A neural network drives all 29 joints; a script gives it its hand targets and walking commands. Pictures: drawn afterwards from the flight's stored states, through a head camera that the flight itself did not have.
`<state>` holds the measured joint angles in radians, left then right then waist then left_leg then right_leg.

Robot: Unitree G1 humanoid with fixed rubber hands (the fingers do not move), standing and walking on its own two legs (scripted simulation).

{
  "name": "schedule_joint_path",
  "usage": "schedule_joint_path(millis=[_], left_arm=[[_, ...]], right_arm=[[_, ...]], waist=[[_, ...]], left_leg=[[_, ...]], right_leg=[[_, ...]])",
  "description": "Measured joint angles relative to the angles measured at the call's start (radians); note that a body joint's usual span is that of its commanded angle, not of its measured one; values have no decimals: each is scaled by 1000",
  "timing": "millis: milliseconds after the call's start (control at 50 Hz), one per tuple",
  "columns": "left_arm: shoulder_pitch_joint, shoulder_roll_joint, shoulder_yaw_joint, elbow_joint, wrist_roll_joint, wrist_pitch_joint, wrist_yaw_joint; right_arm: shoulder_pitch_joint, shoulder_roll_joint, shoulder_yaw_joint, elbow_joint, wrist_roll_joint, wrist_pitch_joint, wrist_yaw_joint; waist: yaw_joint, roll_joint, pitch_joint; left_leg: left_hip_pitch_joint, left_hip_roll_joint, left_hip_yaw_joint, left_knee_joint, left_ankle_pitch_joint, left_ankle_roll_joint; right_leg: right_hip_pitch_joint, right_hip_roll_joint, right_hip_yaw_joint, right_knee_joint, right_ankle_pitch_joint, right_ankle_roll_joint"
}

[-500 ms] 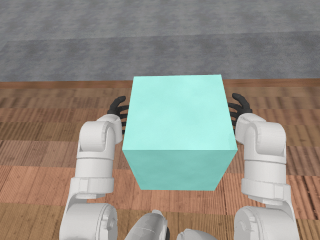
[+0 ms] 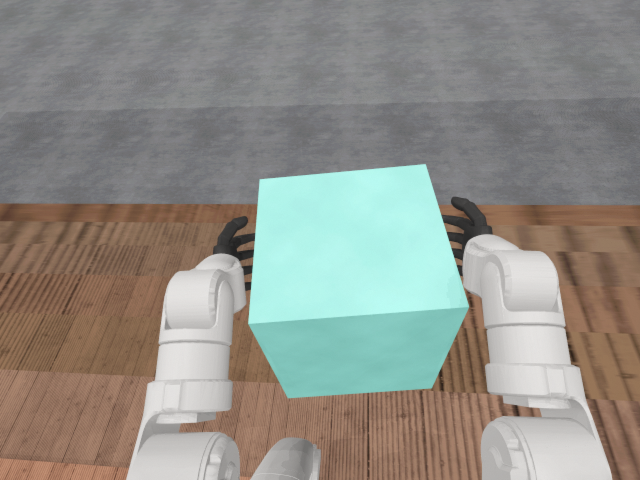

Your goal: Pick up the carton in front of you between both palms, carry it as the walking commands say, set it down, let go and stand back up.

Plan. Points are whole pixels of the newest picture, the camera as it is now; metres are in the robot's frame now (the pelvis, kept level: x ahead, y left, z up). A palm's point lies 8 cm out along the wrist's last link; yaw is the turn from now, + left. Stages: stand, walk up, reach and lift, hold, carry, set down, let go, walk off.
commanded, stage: carry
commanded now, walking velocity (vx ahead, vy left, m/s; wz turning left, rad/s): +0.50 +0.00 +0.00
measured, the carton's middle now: (351, 290) +0.36 +0.02 +0.00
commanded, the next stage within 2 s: none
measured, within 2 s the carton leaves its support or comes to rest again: neither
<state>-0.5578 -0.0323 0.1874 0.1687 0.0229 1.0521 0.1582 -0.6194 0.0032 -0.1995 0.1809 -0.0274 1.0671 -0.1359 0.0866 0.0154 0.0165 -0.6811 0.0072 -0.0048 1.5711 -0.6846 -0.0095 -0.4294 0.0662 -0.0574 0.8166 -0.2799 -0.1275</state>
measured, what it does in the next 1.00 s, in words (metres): goes down: left foot 0.17 m lower, then right foot 0.07 m lower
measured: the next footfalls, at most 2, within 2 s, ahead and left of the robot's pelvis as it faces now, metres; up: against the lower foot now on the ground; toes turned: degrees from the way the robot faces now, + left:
left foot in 0.24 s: +0.33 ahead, -0.02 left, -0.17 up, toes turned -3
right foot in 0.58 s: +0.52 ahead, -0.22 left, -0.23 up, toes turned +5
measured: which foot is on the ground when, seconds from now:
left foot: up 0.00-0.22, down 0.24-0.66, up 0.68-0.92, down 0.94-1.00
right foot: down 0.00-0.24, up 0.26-0.56, down 0.58-0.88, up 0.90-1.00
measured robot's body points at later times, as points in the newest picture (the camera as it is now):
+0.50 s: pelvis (389, 333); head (448, 74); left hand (357, 153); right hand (504, 173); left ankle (367, 450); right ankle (432, 422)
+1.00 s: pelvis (400, 215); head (405, 74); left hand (332, 79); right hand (430, 74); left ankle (384, 320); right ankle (432, 335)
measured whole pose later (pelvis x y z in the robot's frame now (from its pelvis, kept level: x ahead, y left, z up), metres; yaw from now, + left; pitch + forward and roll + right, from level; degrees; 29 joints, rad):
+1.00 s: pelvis +0.85 -0.09 -0.43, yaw +0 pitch +3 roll -3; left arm -0.94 0.15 0.13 0.30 -0.13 1.17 0.22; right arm -0.81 0.02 -0.29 0.16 -0.11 1.12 -0.10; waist 0.14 -0.02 -0.08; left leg -0.32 -0.10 0.05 0.57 -0.18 0.14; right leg -0.48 0.11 0.07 1.74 -0.69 -0.06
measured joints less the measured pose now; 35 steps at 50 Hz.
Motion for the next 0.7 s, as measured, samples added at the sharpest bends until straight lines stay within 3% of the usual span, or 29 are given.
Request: schedule_joint_path(millis=[40, 140, 180, 220, 240, 280, 320, 340, 360, 420, 480, 540, 580, 640, 660, 680, 700], left_arm=[[25, 10, -11, 12, -14, -2, 0], [32, 49, -53, -14, -82, -18, 25], [6, 63, -66, -2, -92, -29, 25], [-23, 72, -74, 21, -97, -31, 23], [-40, 78, -75, 30, -97, -29, 20], [-83, 94, -66, 52, -90, -33, 8], [-109, 80, -36, 57, -70, -29, 4], [-109, 64, -19, 56, -54, -23, 4], [-98, 42, -2, 55, -35, -14, 4], [-41, -4, 33, 24, 7, 20, -2], [3, -16, 43, -25, 23, 27, -13], [25, -7, 53, -86, 26, 33, -16], [31, -7, 55, -120, 26, 28, -16], [56, -34, 49, -132, 50, -3, -16], [60, -44, 44, -130, 61, -2, -16], [53, -47, 36, -132, 69, 7, -15], [37, -47, 26, -132, 70, 14, -9]], right_arm=[[33, 23, -4, -2, -19, -2, 2], [96, 64, -26, -82, -37, -33, 3], [110, 72, -32, -104, -43, -54, 4], [113, 71, -34, -115, -48, -57, 4], [100, 67, -32, -112, -51, -51, 4], [55, 50, -14, -86, -56, -56, 2], [-1, 11, 2, -49, -28, -43, -3], [-10, -1, 4, -33, -8, -40, -8], [-5, -11, 7, -19, 11, -35, -12], [18, -31, 39, 1, 58, -4, -29], [33, -47, 77, -4, 103, -7, -51], [16, -36, 90, 1, 130, -30, -70], [2, -34, 89, -8, 132, -40, -70], [-2, -38, 75, 0, 125, -56, -53], [6, -41, 69, -5, 122, -50, -46], [15, -44, 62, -18, 122, -43, -41], [21, -50, 54, -38, 126, -38, -40]], waist=[[30, -12, 9], [73, -9, 18], [56, -4, 6], [19, 17, -25], [1, 32, -47], [-45, -3, -84], [-107, 29, -97], [-136, 35, -87], [-158, 40, -76], [-194, 75, -50], [-246, 82, -17], [-251, 41, 11], [-242, 22, 25], [-244, 80, 46], [-230, 92, 39], [-203, 71, 25], [-168, 35, 16]], left_leg=[[-72, -9, 46, -150, 136, 16], [-52, -35, 77, -690, 675, 78], [31, -56, 85, -859, 876, 88], [173, -63, 102, -1100, 1122, 80], [251, -58, 104, -1196, 1186, 96], [322, -109, 104, -1166, 766, 151], [302, -139, 61, -1070, 439, 193], [283, -153, 63, -1007, 379, 206], [269, -156, 77, -947, 384, 184], [285, -138, 82, -848, 263, 189], [314, -130, 51, -785, 160, 178], [365, -138, 44, -758, 90, 176], [381, -139, 43, -678, 64, 165], [382, -94, -3, -475, 132, 138], [373, -81, -14, -402, 215, 111], [353, -92, -19, -319, 197, 79], [324, -110, -24, -245, 140, 56]], right_leg=[[31, 17, -2, 16, -61, -15], [125, 78, -24, 106, -195, -35], [141, 87, -63, 242, -226, -14], [168, 101, -107, 387, -245, 28], [173, 109, -118, 481, -249, 54], [93, 73, -66, 723, -353, 93], [-47, 61, 6, 870, -410, 113], [-100, 29, 35, 895, -409, 116], [-135, -1, 56, 888, -395, 118], [-237, -40, 86, 706, -340, 125], [-269, -67, 106, 478, -108, 119], [-259, -71, 122, 173, 23, 113], [-240, -59, 100, 65, 111, 95], [-147, -21, 50, 0, 565, 110], [-104, -16, 29, -52, 727, 98], [-71, -20, 32, -81, 865, 71], [-54, -24, 52, -71, 903, 56]])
